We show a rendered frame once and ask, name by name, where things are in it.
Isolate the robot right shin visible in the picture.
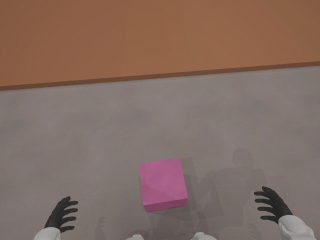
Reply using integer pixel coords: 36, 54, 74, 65
193, 232, 204, 238

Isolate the robot left hand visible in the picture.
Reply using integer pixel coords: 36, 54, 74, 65
44, 196, 78, 233

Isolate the carton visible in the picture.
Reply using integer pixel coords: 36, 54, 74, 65
139, 158, 188, 213

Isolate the robot left forearm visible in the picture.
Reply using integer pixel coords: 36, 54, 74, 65
34, 227, 61, 240

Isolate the robot right forearm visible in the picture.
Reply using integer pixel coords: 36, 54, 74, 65
278, 215, 316, 240

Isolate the robot right hand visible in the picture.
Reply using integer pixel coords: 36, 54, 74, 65
254, 186, 293, 224

